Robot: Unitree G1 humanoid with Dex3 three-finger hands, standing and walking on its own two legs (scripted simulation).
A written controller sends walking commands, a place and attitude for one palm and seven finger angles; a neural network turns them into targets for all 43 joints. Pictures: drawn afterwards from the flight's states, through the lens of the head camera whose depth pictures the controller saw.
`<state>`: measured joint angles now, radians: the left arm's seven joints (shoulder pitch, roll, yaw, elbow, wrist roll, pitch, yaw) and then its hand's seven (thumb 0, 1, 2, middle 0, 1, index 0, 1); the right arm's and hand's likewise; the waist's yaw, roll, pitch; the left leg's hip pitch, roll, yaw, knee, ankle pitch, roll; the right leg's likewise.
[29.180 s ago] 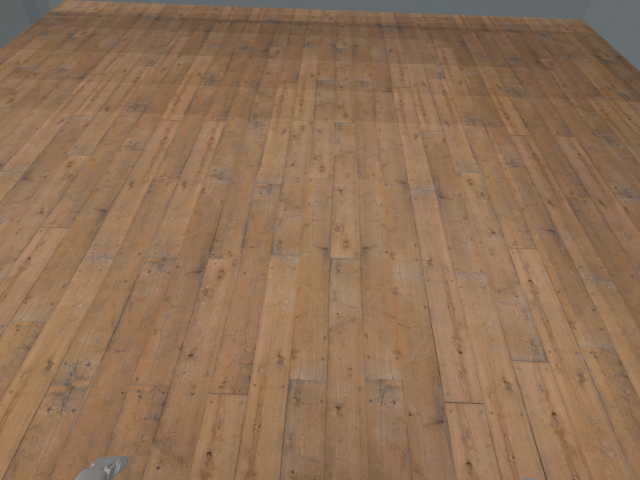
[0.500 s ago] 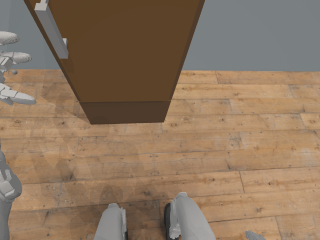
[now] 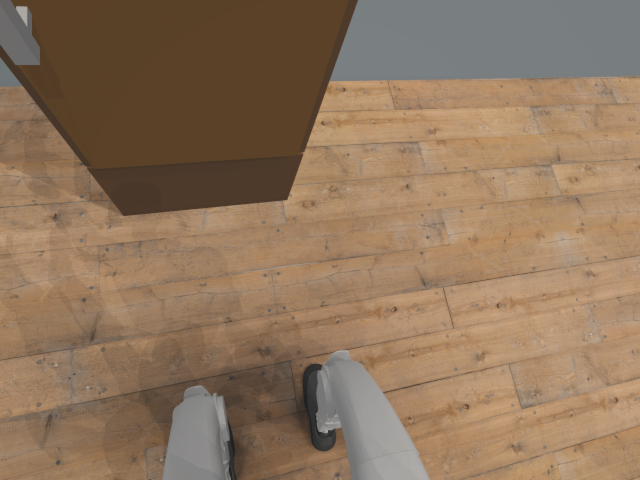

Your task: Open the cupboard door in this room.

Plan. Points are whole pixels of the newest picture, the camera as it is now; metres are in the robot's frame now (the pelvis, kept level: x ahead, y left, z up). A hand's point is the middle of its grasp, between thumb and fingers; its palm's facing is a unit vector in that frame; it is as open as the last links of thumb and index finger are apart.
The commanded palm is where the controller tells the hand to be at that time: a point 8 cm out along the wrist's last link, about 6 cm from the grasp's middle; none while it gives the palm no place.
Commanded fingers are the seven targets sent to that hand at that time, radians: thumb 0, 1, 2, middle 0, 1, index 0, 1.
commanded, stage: move the hooked fingers beside the handle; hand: left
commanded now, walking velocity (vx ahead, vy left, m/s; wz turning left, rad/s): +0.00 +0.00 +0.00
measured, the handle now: out of the picture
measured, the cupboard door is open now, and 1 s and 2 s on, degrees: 0 0 0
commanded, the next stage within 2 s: slide the fingers in behind the handle in 0.76 s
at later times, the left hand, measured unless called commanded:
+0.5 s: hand out of the picture +0.56 +0.31 +0.08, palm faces +0.04 -1.00 -0.01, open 14.0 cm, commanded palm +0.55 +0.33 +0.08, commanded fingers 0.00 -0.50 0.30 -0.30 -1.20 -0.30 -1.20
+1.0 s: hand out of the picture +0.55 +0.30 +0.09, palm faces +0.03 -1.00 -0.02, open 14.0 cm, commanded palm +0.54 +0.32 +0.08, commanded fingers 0.00 -0.50 0.30 -0.30 -1.20 -0.30 -1.20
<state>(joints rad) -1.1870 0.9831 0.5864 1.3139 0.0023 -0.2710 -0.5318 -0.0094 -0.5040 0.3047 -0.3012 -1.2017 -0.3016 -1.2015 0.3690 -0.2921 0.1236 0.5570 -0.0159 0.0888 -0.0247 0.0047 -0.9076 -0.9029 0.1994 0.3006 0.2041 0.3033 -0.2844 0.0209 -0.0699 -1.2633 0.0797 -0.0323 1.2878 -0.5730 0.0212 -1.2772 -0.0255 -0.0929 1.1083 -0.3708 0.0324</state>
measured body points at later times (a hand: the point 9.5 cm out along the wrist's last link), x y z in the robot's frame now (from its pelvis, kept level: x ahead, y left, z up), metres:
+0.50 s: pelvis +0.03 +0.00 +0.02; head +0.23 +0.06 +0.42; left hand +0.55 +0.37 +0.09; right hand +0.02 -0.26 -0.07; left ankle +0.00 +0.10 -0.62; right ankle +0.07 -0.15 -0.62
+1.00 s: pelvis +0.01 +0.00 +0.01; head +0.21 +0.05 +0.41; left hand +0.54 +0.35 +0.09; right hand +0.02 -0.27 -0.08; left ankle +0.00 +0.10 -0.62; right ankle +0.07 -0.15 -0.62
